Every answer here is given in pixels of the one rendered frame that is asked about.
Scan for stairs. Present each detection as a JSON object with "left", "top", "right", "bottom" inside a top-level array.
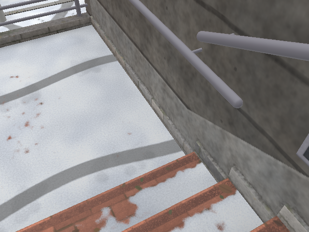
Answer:
[{"left": 15, "top": 152, "right": 290, "bottom": 232}]

